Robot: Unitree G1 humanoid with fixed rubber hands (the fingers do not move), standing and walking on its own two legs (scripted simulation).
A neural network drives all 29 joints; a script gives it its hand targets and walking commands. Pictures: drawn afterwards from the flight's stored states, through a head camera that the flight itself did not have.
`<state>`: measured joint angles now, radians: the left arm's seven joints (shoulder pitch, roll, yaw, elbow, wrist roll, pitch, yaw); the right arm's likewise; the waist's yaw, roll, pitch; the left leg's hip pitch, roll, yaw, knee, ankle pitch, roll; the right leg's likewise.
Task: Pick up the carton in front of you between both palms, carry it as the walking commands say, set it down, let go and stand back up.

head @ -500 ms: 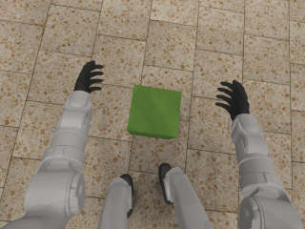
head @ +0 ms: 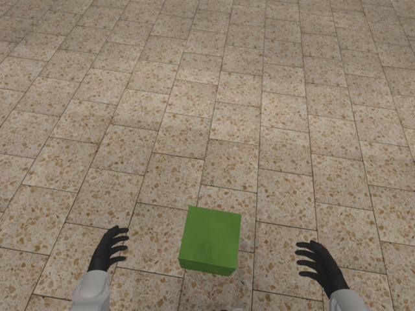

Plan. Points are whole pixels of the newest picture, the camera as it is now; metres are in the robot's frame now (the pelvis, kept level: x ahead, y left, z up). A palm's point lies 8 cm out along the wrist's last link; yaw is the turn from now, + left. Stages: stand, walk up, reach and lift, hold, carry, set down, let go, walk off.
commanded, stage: let go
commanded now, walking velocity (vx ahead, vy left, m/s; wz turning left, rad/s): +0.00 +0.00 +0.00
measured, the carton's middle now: (209, 242) +0.39 -0.05 -0.64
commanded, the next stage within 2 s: stand in 0.68 s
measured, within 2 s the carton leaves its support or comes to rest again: neither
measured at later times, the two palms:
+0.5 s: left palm out of the picture +0.16 +0.26 -0.05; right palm (323, 291) +0.17 -0.20 -0.05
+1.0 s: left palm out of the picture +0.13 +0.30 -0.06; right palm (356, 303) +0.14 -0.27 -0.08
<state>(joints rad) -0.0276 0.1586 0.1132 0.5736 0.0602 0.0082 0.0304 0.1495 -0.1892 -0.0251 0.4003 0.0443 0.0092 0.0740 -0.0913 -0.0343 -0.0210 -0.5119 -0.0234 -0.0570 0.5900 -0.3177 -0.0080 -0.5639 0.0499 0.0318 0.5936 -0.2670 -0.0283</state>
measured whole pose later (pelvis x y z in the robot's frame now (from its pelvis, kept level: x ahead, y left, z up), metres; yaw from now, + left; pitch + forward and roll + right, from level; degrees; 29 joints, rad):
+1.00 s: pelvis +0.01 +0.01 +0.01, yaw +0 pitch -1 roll +0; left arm 0.21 0.33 0.05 0.72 0.04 0.01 0.01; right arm 0.21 -0.35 -0.04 0.69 -0.04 0.02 -0.01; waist 0.00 0.04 0.01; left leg -0.17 -0.03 -0.05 0.51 -0.33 0.01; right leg -0.22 0.04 0.03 0.52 -0.29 -0.02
